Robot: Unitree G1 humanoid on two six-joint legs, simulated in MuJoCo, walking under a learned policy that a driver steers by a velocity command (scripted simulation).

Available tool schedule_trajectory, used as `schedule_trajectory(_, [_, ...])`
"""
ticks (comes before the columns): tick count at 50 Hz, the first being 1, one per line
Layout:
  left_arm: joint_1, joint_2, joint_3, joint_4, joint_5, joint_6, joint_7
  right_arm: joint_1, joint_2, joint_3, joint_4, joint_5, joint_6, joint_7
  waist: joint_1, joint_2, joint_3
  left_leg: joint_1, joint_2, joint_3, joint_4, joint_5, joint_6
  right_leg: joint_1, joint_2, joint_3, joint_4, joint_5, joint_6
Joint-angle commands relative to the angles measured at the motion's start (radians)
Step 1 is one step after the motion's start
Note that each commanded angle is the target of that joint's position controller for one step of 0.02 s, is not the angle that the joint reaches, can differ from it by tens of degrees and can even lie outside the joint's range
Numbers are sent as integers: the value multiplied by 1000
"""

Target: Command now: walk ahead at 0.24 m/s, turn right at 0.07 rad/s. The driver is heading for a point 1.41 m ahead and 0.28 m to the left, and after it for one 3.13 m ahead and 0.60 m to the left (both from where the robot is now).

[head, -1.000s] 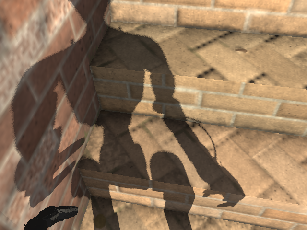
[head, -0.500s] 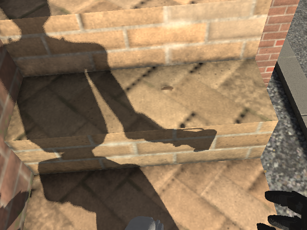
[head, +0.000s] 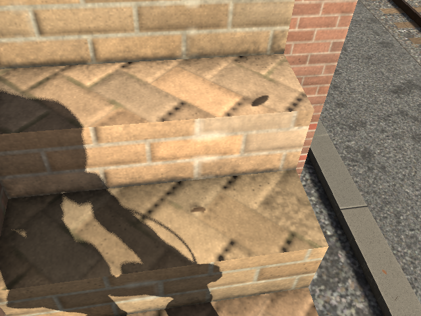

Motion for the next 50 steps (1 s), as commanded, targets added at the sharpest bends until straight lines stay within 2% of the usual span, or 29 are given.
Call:
schedule_trajectory(1, [25,113,33,0,-43,11,3,105,-200,-61,-65,3,16,-28,-74,259,-4,-136,152,-329,-630,-622,148,424,65,-281,-528,-275,-30])
schedule_trajectory(3, [252,70,39,116,-29,-25,6,39,-173,-64,-71,2,25,2,36,176,45,-235,76,-219,-298,-545,109,585,12,-139,-681,-105,-74])
schedule_trajectory(4, [255,107,44,99,-2,-46,4,-126,-102,-41,-160,52,18,21,79,-102,104,-311,-34,-58,-32,-261,-4,395,-191,304,-927,-469,-154])
schedule_trajectory(5, [214,97,51,87,22,-54,6,-119,-78,-43,-173,53,-5,29,52,-236,61,-163,-60,-52,388,-3,-66,248,-346,654,-1182,-586,-228])
schedule_trajectory(6, [72,113,46,61,24,-65,2,-67,-75,-50,-179,28,-17,27,-29,-196,56,-151,-69,-126,696,58,-106,175,-337,696,-1170,-456,-252])
schedule_trajectory(8, [-97,214,70,13,59,-79,23,-117,-31,-30,-233,-13,-24,20,-93,-56,28,-219,-68,-166,1002,62,-123,160,-312,398,-1058,-224,-210])
schedule_trajectory(10, [61,191,64,70,49,-117,36,-58,-76,-22,-235,-14,-42,46,-39,37,44,-279,-50,-193,810,77,-86,308,-261,310,-992,-202,-181])
schedule_trajectory(11, [133,168,66,110,38,-140,41,-72,-41,-13,-235,-23,-49,62,-10,37,40,-301,-62,-227,849,141,-68,368,-254,289,-942,-121,-173])
schedule_trajectory(14, [241,220,90,141,32,-184,26,-34,-71,-21,-229,-3,-54,83,26,-9,-40,-292,-67,-200,772,212,-61,552,-282,289,-937,-88,-208])
schedule_trajectory(19, [228,264,110,169,44,-218,33,-220,-73,-12,-282,-16,-32,58,77,-149,56,-415,43,-191,645,64,-30,541,-360,311,-1011,-193,-228])
schedule_trajectory(21, [299,246,116,179,48,-219,62,-334,-39,6,-363,-39,-29,43,104,-158,31,-529,129,-284,674,-45,1,593,-418,381,-1032,-206,-216])
schedule_trajectory(22, [224,269,115,144,41,-205,74,-278,-68,12,-371,-18,-30,58,50,-115,3,-419,163,-235,383,-111,0,532,-373,303,-1057,-233,-193])
schedule_trajectory(23, [66,230,108,105,36,-176,80,-208,-29,34,-335,22,-26,57,-15,-132,-20,-75,155,-185,93,-159,30,263,-285,107,-1090,-73,-171])
schedule_trajectory(24, [-13,249,108,40,40,-149,64,-58,-102,6,-272,75,-16,50,-83,-61,-28,218,128,-91,-219,-79,15,107,-226,28,-1066,-49,-185])
schedule_trajectory(25, [-6,219,100,36,12,-138,51,92,-115,-5,-199,103,-5,61,-124,-42,-95,466,40,115,-257,163,-13,-8,-184,-6,-1022,-64,-214])
schedule_trajectory(26, [-59,190,92,52,7,-123,23,322,-129,-12,-113,63,1,64,-244,17,-165,612,-26,153,-349,288,-22,-5,-123,-46,-750,-79,-204])
schedule_trajectory(27, [-114,100,72,33,17,-130,9,400,-161,-19,-77,28,-19,69,-284,262,-111,698,-10,-27,-419,270,-40,-179,23,-68,-250,-64,-146])
schedule_trajectory(28, [-170,-26,51,31,17,-155,-4,418,-229,-29,-82,14,-54,57,-278,252,-52,636,229,-465,-502,464,-115,-379,128,158,308,-42,-51])
schedule_trajectory(29, [175,-22,71,55,1,-147,-1,329,-347,-77,-136,11,-38,34,-92,164,-261,690,448,-916,-738,416,-52,-362,140,333,601,103,2])
schedule_trajectory(30, [204,37,71,56,18,-136,-7,168,-316,-73,-143,41,-26,35,35,132,-133,558,457,-956,-748,4,-58,-469,84,267,752,196,15])
schedule_trajectory(31, [98,48,52,0,41,-115,-15,25,-311,-72,-164,49,-28,48,78,178,-14,419,391,-751,-687,-255,30,-546,68,210,804,188,16])
schedule_trajectory(32, [13,83,56,-5,67,-87,-9,22,-220,-43,-161,44,-42,57,35,99,36,370,369,-642,-678,-221,50,-559,77,210,844,185,-1])
schedule_trajectory(34, [-20,59,49,-4,59,-45,-10,59,-112,1,-128,30,-63,44,40,132,115,288,327,-453,-659,3,23,-573,75,206,887,203,-14])
schedule_trajectory(37, [-6,-1,28,26,32,-19,-13,203,-105,5,-89,29,-52,26,17,131,130,343,272,-311,-648,136,-18,-634,93,169,896,180,-1])
schedule_trajectory(38, [-55,33,32,25,36,-17,-6,181,-113,9,-106,32,-46,24,0,125,141,347,271,-284,-659,198,-22,-657,89,172,893,185,0])
schedule_trajectory(42, [-163,0,19,-11,43,-5,6,252,-123,9,-115,35,-40,10,-22,158,144,433,288,-256,-697,161,0,-832,48,149,942,190,-5])
schedule_trajectory(48, [-375,-46,-8,-175,54,-8,-33,335,-122,-19,-71,48,-58,0,-55,149,150,588,308,-250,-807,178,51,-1009,-130,-11,919,121,-30])
schedule_trajectory(49, [-371,-28,-10,-189,50,0,-34,349,-117,-17,-81,53,-61,-6,-63,224,104,619,282,-234,-878,173,110,-943,-142,-118,907,51,-28])
schedule_trajectory(50, [-455,-42,-19,-234,40,-3,-42,377,-107,-22,-80,57,-64,-20,-82,225,142,612,310,-257,-935,232,126,-903,-184,-65,833,-80,-52])
Keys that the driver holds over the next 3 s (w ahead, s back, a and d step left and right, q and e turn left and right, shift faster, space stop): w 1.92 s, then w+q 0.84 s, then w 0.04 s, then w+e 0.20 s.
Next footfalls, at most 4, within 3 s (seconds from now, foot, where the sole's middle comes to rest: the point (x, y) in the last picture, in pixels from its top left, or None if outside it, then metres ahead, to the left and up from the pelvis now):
0.04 right None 0.12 -0.12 -0.72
0.54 left None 0.08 0.26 -0.72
1.16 right None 0.37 -0.06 -0.51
1.66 left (161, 233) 0.54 0.13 -0.31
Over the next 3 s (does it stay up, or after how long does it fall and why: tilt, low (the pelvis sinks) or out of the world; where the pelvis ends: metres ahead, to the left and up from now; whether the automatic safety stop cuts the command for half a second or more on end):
stays up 0.89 0.14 0.74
